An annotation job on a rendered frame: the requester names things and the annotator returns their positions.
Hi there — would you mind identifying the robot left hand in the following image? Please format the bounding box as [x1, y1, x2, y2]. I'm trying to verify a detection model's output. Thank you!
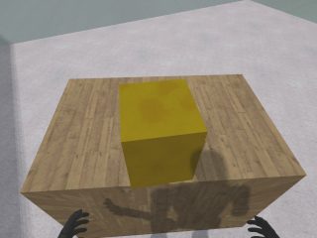
[57, 209, 89, 238]

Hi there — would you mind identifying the carton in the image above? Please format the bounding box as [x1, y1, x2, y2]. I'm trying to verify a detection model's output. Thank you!
[119, 78, 208, 189]

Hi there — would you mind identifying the pedestal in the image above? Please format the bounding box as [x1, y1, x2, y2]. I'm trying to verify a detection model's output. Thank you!
[20, 74, 307, 238]

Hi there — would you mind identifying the robot right hand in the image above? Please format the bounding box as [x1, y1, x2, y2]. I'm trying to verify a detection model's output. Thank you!
[247, 216, 279, 238]

